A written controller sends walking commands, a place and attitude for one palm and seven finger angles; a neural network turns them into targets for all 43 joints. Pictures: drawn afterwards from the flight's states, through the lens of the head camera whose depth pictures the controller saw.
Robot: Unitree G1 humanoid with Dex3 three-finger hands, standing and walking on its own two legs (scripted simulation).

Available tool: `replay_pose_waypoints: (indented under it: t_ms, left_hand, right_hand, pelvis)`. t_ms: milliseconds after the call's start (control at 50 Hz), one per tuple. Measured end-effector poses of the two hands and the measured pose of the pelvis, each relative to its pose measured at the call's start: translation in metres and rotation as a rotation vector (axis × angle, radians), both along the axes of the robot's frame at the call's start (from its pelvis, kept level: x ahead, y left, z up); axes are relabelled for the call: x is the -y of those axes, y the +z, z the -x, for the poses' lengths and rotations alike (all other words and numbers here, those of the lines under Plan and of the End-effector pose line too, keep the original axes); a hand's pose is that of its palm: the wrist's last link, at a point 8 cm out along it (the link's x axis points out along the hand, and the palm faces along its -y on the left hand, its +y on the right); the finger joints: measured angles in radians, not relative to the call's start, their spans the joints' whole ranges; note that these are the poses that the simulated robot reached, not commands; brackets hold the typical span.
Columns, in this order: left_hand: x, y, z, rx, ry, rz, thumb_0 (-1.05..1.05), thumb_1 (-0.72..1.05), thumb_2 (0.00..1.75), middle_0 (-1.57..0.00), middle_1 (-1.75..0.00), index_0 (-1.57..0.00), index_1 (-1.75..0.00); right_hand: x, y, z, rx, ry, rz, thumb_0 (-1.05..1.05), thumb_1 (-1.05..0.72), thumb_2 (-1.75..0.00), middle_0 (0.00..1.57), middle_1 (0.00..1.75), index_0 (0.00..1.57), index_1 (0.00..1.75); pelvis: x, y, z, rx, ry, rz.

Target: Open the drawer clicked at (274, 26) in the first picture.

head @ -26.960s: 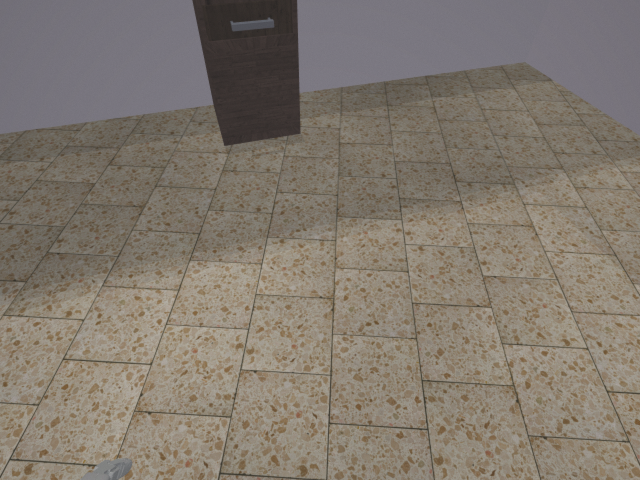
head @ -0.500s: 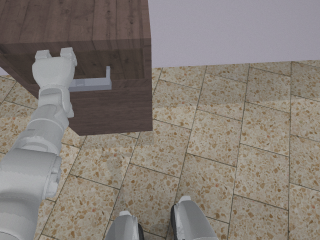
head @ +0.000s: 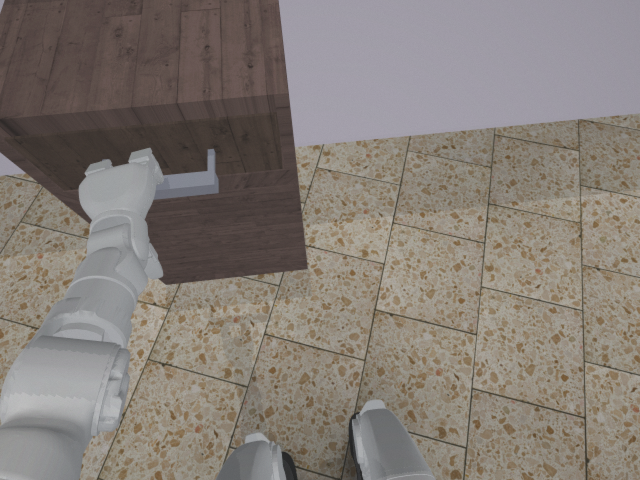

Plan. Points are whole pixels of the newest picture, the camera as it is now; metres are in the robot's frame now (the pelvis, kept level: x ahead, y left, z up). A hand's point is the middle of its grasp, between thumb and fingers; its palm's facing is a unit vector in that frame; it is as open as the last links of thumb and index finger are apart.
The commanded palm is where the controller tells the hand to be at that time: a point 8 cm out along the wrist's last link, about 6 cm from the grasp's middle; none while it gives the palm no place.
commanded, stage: re-aim the fingers above the handle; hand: left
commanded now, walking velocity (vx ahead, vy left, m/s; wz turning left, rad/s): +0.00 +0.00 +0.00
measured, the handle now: (158, 174) +0.58 +0.20 -0.08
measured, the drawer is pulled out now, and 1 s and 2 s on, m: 0.00 0.00 0.00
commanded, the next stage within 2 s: lower the fingers behind the handle in 0.90 s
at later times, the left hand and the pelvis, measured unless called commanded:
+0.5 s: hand (153, 199) +0.50 +0.19 -0.03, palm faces -0.12 -0.05 -0.99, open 13.8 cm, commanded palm +0.48 +0.19 +0.03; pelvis +0.00 +0.00 -0.01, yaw +1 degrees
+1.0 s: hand (156, 194) +0.50 +0.17 -0.02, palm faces +0.02 -0.07 -1.00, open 13.8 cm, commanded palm +0.48 +0.19 +0.03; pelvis +0.01 +0.00 -0.01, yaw +3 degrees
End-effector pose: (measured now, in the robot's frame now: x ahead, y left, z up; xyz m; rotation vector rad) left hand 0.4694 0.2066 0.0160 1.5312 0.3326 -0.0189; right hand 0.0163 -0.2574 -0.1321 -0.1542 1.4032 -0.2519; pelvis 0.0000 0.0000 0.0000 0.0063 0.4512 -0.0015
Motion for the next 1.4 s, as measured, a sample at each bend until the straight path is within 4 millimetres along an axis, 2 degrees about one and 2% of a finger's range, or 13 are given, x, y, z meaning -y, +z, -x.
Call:
replay_pose_waypoints:
  t_ms: [120,200,280,440,560,660,760,840,980,1080,1180,1260,1400]
  left_hand:
    - [-0.005,0.017,0.025,0.055,-0.202,0.031,0.00,-0.49,0.30,-0.34,-1.21,-0.32,-1.20]
    - [0.003,0.027,0.017,0.197,-0.275,0.041,0.00,-0.49,0.30,-0.33,-1.20,-0.33,-1.20]
    - [0.006,0.023,0.001,0.273,-0.216,0.020,0.00,-0.49,0.30,-0.32,-1.20,-0.32,-1.20]
    - [0.013,0.001,-0.014,0.134,-0.099,-0.019,0.00,-0.49,0.30,-0.32,-1.20,-0.32,-1.20]
    - [0.022,0.018,-0.017,0.123,-0.171,0.047,0.00,-0.49,0.30,-0.33,-1.20,-0.32,-1.20]
    - [0.012,0.026,-0.017,0.174,-0.178,0.016,0.00,-0.49,0.30,-0.32,-1.20,-0.32,-1.20]
    - [-0.003,0.009,-0.005,0.129,-0.136,-0.024,0.00,-0.49,0.30,-0.32,-1.20,-0.32,-1.20]
    - [0.003,-0.002,0.006,0.093,-0.159,0.015,0.00,-0.49,0.30,-0.32,-1.20,-0.32,-1.20]
    - [0.027,0.019,0.000,0.234,-0.243,0.054,0.00,-0.49,0.30,-0.33,-1.20,-0.33,-1.20]
    - [0.016,0.026,-0.016,0.261,-0.128,-0.043,0.00,-0.49,0.30,-0.32,-1.20,-0.32,-1.20]
    - [0.004,0.011,-0.011,0.088,-0.047,-0.082,0.00,-0.49,0.30,-0.32,-1.20,-0.32,-1.20]
    - [0.013,-0.004,0.001,-0.014,-0.122,0.022,0.00,-0.49,0.30,-0.32,-1.20,-0.32,-1.20]
    - [0.020,-0.004,0.003,0.182,-0.285,0.041,0.00,-0.49,0.30,-0.33,-1.22,-0.33,-1.20]
  right_hand:
    - [0.008,0.010,-0.013,0.033,0.073,0.060,0.01,-0.91,-0.90,0.20,0.30,0.21,0.30]
    - [0.019,0.008,-0.021,0.044,0.117,0.099,0.01,-0.90,-0.90,0.20,0.30,0.21,0.30]
    - [0.024,0.003,-0.025,0.055,0.116,0.107,0.01,-0.91,-0.90,0.20,0.30,0.21,0.30]
    - [0.010,-0.002,-0.005,0.010,0.045,0.050,0.01,-0.91,-0.90,0.20,0.30,0.20,0.30]
    - [-0.003,0.004,0.014,-0.041,0.010,0.022,0.01,-0.91,-0.90,0.20,0.30,0.21,0.30]
    - [-0.004,0.003,0.019,-0.067,0.012,0.011,0.01,-0.91,-0.90,0.20,0.30,0.21,0.30]
    - [0.002,0.001,0.010,-0.061,0.023,0.012,0.01,-0.91,-0.90,0.20,0.30,0.21,0.30]
    - [0.007,0.003,-0.004,-0.038,0.041,0.031,0.01,-0.91,-0.90,0.20,0.30,0.21,0.30]
    - [0.013,0.006,-0.029,0.020,0.082,0.066,0.01,-0.91,-0.90,0.20,0.30,0.21,0.30]
    - [0.014,0.002,-0.036,0.043,0.079,0.050,0.01,-0.91,-0.90,0.20,0.30,0.21,0.30]
    - [0.009,0.001,-0.030,0.039,0.050,0.021,0.01,-0.91,-0.90,0.20,0.30,0.20,0.30]
    - [0.007,0.003,-0.019,0.024,0.043,0.030,0.01,-0.91,-0.90,0.20,0.30,0.21,0.30]
    - [0.014,-0.011,-0.002,-0.020,0.077,0.061,0.01,-0.91,-0.90,0.20,0.30,0.21,0.30]
  pelvis:
    - [0.003,0.002,-0.004,0.025,0.053,0.013]
    - [0.004,-0.008,-0.002,0.010,0.078,0.025]
    - [0.003,-0.017,0.002,-0.014,0.076,0.031]
    - [0.000,-0.013,0.002,-0.026,0.040,0.023]
    - [0.000,-0.004,-0.008,-0.008,0.028,0.018]
    - [0.000,-0.005,-0.013,-0.007,0.023,0.017]
    - [-0.002,-0.006,-0.013,-0.013,0.026,0.018]
    - [-0.002,-0.004,-0.015,-0.008,0.038,0.020]
    - [0.000,-0.004,-0.015,-0.002,0.056,0.024]
    - [0.002,-0.007,-0.011,-0.008,0.045,0.019]
    - [0.003,-0.003,-0.010,-0.003,0.031,0.013]
    - [0.004,-0.002,-0.012,0.001,0.036,0.011]
    - [0.006,-0.022,-0.008,-0.040,0.051,0.017]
